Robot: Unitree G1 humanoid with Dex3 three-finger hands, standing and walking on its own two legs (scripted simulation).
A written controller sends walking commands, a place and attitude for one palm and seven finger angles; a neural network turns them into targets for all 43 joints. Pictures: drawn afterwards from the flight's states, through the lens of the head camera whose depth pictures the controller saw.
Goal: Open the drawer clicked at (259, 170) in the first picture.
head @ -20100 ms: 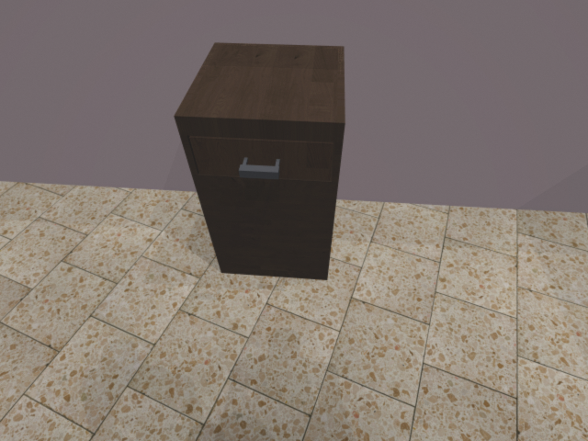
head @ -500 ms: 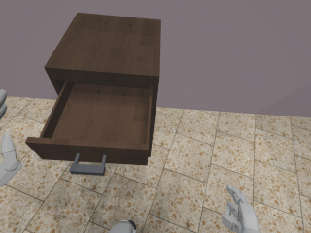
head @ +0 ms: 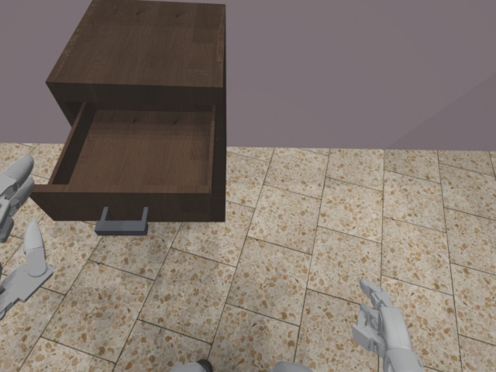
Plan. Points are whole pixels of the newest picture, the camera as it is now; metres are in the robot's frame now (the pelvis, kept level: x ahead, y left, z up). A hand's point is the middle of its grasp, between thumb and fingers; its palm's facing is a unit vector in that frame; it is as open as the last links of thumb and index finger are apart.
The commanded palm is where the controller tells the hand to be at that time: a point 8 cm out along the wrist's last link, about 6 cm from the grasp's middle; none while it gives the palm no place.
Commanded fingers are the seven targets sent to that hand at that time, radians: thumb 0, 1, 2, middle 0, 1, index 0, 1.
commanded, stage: stop stepping back and stand still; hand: left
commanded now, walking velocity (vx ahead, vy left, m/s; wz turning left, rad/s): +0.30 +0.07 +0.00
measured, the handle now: (124, 219) +0.42 +0.30 -0.16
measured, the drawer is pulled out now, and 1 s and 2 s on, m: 0.28 0.28 0.28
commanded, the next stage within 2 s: let the arm hang, fingers relaxed in 0.66 s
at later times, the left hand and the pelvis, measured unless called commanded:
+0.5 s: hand out of the picture +0.09 +0.21 +0.17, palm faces +0.39 -0.77 -0.51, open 7.5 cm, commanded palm +0.03 +0.26 +0.18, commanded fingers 0.00 0.90 0.90 -0.20 -0.30 -0.20 -0.30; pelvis -0.07 -0.03 +0.00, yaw +5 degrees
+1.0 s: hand out of the picture +0.01 +0.18 -0.15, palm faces +0.11 -0.97 -0.22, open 7.4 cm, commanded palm none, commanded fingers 0.00 0.90 0.90 -0.20 -0.30 -0.20 -0.30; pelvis -0.09 -0.02 -0.01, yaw +6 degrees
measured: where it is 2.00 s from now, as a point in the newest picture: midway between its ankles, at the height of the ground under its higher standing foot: outside the picture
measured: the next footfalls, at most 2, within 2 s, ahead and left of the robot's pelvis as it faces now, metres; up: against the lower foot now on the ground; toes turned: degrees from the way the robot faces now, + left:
left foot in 0.40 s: -0.05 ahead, +0.10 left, +0.00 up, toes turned +6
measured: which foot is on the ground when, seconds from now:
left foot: down 0.00-0.10, up 0.12-0.38, down 0.40-1.00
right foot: down 0.00-1.00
